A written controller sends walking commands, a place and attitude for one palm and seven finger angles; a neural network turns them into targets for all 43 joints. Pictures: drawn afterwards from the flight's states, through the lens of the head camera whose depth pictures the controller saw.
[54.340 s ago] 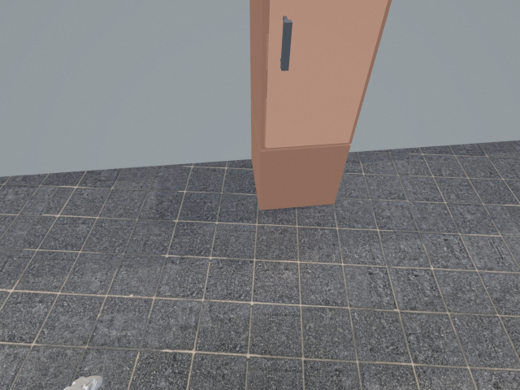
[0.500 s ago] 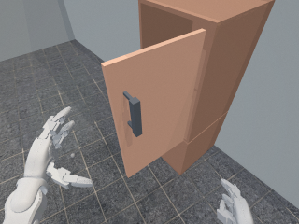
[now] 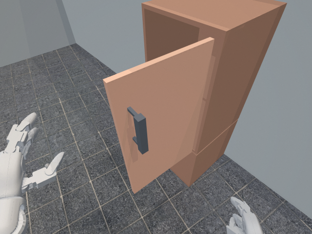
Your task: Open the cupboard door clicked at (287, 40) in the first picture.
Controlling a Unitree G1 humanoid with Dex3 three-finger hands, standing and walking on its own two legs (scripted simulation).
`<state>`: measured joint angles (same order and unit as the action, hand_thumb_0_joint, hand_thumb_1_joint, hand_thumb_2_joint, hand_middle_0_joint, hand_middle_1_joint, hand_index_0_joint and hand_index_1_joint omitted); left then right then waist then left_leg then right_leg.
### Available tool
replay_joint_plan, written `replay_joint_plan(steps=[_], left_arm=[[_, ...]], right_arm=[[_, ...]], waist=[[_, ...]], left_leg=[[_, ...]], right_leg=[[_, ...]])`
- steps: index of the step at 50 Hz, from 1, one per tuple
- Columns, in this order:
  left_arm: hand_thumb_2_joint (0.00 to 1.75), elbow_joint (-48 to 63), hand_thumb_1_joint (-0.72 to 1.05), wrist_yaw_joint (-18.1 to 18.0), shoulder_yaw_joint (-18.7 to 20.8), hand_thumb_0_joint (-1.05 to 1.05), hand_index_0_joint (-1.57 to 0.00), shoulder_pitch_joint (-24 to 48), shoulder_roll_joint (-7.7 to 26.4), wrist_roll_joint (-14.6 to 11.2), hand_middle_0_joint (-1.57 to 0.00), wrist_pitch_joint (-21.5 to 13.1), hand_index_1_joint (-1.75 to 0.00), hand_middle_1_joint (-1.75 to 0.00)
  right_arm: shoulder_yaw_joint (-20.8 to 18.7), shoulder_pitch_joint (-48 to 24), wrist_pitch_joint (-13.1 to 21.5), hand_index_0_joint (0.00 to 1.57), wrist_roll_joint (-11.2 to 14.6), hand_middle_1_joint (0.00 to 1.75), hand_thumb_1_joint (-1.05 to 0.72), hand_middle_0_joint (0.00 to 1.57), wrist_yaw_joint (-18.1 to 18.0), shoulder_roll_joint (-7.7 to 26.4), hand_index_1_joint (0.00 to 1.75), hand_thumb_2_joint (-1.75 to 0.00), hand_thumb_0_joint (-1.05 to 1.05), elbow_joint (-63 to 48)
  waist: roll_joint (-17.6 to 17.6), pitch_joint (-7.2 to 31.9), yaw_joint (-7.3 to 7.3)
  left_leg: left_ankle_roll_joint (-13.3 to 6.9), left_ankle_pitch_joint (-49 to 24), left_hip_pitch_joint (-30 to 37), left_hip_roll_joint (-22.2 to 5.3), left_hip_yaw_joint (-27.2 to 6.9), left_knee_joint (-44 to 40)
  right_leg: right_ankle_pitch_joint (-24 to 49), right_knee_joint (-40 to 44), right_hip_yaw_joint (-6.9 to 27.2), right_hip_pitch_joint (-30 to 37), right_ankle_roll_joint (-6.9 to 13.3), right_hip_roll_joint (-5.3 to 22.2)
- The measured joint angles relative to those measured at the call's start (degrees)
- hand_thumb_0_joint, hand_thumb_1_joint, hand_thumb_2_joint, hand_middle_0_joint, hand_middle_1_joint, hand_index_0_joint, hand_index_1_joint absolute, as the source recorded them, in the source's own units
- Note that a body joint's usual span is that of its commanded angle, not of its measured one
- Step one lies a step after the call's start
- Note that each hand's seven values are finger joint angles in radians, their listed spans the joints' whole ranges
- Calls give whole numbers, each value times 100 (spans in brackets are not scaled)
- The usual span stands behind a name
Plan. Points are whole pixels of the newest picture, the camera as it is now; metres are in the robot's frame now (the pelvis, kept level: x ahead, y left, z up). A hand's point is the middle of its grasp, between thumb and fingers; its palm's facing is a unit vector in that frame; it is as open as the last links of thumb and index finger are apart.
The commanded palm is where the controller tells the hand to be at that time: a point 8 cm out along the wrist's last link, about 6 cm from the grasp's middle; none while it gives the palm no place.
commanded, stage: draw the hand back to the body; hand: left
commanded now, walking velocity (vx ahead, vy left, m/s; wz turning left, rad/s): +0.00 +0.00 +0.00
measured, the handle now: (137, 130) +0.36 +0.10 +0.07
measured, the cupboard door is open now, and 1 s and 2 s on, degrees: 86 86 86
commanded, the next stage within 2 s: step back with the hand held close in 0.48 s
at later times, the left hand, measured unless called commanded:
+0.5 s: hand (44, 166) +0.20 +0.25 +0.15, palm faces +0.45 -0.81 -0.38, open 7.5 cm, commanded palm +0.15 +0.29 +0.16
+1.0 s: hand (30, 183) +0.16 +0.26 +0.14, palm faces +0.32 -0.80 -0.51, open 7.4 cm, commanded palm +0.10 +0.31 +0.17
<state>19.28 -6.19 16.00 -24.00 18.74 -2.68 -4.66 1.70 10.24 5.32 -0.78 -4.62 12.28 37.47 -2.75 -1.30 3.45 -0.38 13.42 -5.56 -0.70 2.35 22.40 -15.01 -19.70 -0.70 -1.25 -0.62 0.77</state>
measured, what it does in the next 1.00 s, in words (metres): stands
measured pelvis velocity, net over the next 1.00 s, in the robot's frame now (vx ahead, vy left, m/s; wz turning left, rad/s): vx -0.05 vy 0.01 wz -0.02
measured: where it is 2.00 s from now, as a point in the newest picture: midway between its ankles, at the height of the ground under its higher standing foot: outside the picture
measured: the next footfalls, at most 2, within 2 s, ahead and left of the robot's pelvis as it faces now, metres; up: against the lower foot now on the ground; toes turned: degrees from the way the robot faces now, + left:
right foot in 1.70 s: -0.19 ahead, -0.11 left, +0.00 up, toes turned +0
left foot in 1.86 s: -0.13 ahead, +0.11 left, +0.00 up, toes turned +1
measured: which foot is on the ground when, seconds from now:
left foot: down 0.00-1.00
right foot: down 0.00-1.00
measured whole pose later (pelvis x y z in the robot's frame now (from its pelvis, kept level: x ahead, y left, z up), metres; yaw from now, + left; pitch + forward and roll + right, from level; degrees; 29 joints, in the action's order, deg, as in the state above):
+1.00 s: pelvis -0.05 +0.01 +0.00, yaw -1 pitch +1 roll -1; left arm 27.3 -6.6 21.7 -31.8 24.4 -3.0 -7.7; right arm -0.9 8.7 -0.4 0.8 -5.5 13.3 31.3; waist -1.7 -2.6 0.5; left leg -1.1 10.6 -16.2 -1.4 3.4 26.2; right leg -11.9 -23.8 0.5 -12.5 -1.3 0.3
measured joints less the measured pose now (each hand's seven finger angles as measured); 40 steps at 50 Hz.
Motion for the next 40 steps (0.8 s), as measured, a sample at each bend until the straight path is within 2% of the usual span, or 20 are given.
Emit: replay_joint_plan(steps=[8,15,31,36,40], left_arm=[[81,54,69,-15,309,1,-20,-20,75,-53,-20,-3,-30,-30],[87,-10,83,-12,261,1,-21,35,-16,-54,-21,25,-30,-30],[90,37,88,14,275,2,-21,-6,17,-75,-21,-15,-30,-30],[90,439,88,45,574,2,-21,-401,206,-67,-21,-332,-30,-30],[90,541,89,49,578,1,-21,-615,332,-53,-21,-401,-30,-30]], right_arm=[[-65,-32,-46,20,15,30,-90,20,-5,23,30,-90,1,-18],[-81,-45,-54,20,6,30,-90,20,-11,35,30,-90,1,0],[-93,-3,-5,20,11,30,-90,20,-18,2,30,-90,1,44],[-85,-73,-224,20,44,30,-90,20,-2,51,30,-90,1,-192],[-181,-141,-393,20,88,30,-90,20,-43,130,30,-90,1,-355]], waist=[[-9,19,41],[-20,-9,62],[-48,-34,23],[-92,80,-162],[-98,52,-216]], left_leg=[[32,20,19,-37,-18,-6],[57,-2,20,-62,-47,-25],[107,-54,43,-129,-52,-49],[94,-12,-421,-189,-87,196],[50,-84,-665,-153,-20,224]], right_leg=[[-9,36,-16,35,30,-39],[3,54,-43,44,58,-66],[62,89,-44,66,109,-134],[138,64,-69,-293,95,-192],[181,-61,-6,-603,43,-147]])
